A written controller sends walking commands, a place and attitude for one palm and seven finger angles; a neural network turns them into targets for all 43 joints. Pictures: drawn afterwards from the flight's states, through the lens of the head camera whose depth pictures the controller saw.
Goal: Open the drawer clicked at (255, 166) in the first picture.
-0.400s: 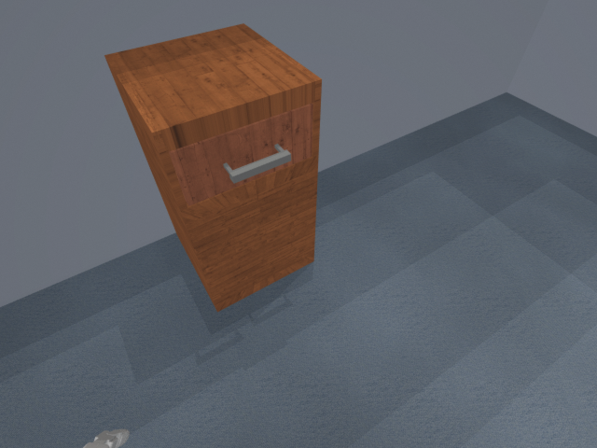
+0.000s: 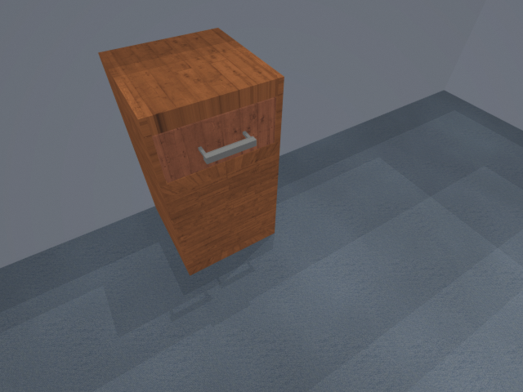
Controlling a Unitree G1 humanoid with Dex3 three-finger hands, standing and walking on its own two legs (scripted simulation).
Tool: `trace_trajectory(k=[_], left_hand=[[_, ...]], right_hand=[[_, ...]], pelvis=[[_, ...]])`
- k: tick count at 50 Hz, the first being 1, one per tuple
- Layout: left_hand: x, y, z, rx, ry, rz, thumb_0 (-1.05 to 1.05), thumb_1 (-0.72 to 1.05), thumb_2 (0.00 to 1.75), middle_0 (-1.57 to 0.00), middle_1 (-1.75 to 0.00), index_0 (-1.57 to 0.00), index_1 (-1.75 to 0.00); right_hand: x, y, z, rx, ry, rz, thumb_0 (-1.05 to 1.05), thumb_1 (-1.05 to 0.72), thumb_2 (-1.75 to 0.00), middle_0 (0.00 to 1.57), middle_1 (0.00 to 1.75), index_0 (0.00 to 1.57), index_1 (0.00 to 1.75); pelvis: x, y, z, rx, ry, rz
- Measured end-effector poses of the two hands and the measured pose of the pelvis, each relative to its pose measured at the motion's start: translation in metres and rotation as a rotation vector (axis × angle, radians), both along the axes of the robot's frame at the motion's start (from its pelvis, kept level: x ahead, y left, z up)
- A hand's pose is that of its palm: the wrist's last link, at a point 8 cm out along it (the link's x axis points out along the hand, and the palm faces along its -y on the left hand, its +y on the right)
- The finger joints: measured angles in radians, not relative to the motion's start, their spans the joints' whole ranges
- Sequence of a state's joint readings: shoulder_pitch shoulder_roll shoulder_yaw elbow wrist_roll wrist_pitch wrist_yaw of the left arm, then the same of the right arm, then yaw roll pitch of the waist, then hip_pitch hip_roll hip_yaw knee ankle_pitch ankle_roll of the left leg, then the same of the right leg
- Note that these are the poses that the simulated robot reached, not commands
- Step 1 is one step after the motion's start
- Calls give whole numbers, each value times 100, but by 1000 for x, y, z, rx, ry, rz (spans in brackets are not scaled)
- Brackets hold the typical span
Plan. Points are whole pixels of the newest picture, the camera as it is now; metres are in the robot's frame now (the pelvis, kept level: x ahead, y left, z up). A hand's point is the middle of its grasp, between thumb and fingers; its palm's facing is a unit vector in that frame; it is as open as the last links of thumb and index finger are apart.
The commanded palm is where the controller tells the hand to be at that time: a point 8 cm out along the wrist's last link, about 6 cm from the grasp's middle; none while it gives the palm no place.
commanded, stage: stand and wait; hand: left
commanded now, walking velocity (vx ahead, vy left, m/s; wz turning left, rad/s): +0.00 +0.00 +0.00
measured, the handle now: (227, 145) +0.80 +0.15 -0.13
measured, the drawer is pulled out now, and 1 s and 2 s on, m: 0.00 0.00 0.00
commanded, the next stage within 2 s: look at it before walking up in 0.50 s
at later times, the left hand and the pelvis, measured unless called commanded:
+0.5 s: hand out of the picture +0.03 +0.21 -0.16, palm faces -0.01 -0.96 -0.26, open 7.4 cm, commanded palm none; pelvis -0.02 +0.00 +0.00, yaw +0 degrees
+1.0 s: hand out of the picture -0.02 +0.19 -0.17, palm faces +0.01 -0.98 -0.20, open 7.4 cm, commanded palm none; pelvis -0.02 +0.01 +0.00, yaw +0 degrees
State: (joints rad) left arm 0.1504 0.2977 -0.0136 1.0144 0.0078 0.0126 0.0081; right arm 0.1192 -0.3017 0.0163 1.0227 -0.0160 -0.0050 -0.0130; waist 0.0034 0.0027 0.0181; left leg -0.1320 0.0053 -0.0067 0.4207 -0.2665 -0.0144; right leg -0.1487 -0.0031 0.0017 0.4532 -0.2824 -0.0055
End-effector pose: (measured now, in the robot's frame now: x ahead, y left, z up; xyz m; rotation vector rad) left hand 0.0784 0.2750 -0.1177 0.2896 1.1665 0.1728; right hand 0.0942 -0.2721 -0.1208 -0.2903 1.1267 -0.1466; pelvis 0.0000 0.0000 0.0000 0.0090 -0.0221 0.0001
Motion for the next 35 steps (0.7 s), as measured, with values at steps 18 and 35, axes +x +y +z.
trace_trajectory(k=[18, 35], left_hand=[[-50, -8, -9, -25, 111, 40, 1, 90, 89, -20, -30, -20, -30], [-71, -28, -18, -79, 139, 48, 1, 90, 89, -20, -30, -20, -30]], right_hand=[[-64, 6, -11, 21, 146, -53, 1, -90, -90, 20, 30, 20, 30], [-90, 32, -17, 70, 182, -79, 1, -90, -90, 20, 30, 20, 30]], pelvis=[[-11, 0, 3, -3, -12, -1], [-19, 4, 4, -5, -10, -4]])
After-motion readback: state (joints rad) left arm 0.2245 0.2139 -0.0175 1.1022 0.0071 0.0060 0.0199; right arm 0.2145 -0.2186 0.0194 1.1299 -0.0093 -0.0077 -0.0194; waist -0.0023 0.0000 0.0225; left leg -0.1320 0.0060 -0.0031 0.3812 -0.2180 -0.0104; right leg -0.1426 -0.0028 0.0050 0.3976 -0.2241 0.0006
